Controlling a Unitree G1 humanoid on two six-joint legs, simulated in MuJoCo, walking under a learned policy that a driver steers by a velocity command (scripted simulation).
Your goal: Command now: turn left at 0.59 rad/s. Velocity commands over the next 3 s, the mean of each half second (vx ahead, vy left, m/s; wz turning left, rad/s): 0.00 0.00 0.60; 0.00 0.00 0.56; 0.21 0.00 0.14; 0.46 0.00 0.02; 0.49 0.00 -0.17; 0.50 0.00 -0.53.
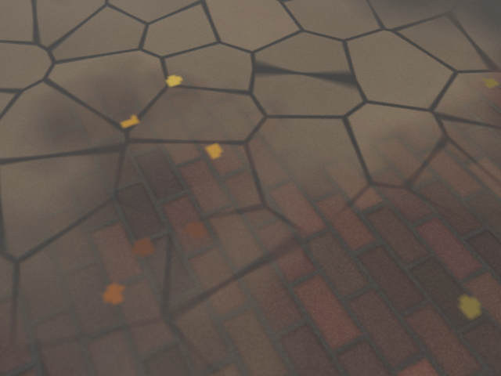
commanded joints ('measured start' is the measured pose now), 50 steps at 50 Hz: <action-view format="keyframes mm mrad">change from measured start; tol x32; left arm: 1 5 99 28 -70 -5 -29 -11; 50 55 140 19 -79 30 -28 -21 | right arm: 1 -39 -179 -52 -75 9 -4 -1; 50 5 -92 -11 -96 -8 -11 -2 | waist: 1 15 161 -127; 5 -24 -248 -122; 23 15 -172 -102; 26 32 343 -135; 50 20 15 -154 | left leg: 1 160 247 -341 -81 314 164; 6 -259 -3 14 522 -446 -73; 10 -300 54 64 729 -236 -140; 22 -56 125 256 156 -127 -102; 26 405 446 -263 -86 722 174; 50 28 144 -194 70 53 38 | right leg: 1 25 12 -4 -136 20 -19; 6 285 -456 397 -396 557 -363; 21 316 -343 -57 -339 560 -293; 28 -276 -75 -50 521 -276 -16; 50 280 -179 90 -356 384 -104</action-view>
